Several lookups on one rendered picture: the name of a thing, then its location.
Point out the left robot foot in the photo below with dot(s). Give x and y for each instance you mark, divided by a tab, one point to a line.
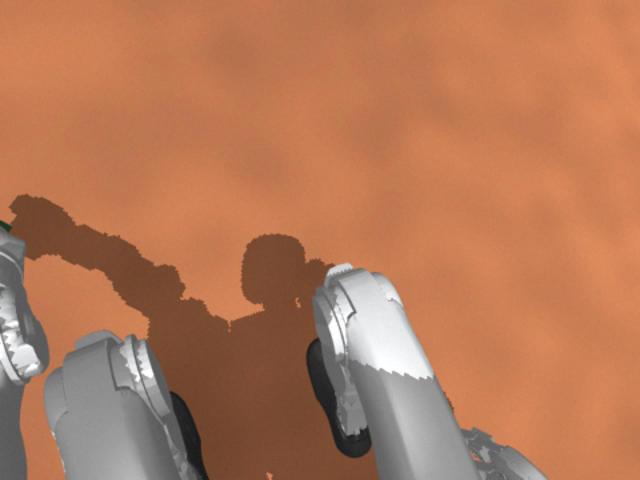
190	436

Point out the left robot arm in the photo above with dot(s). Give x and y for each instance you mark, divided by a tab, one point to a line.
24	353

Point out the right robot foot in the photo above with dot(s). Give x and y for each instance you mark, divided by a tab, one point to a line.
351	446

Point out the right robot hand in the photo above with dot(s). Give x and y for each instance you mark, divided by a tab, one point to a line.
505	463

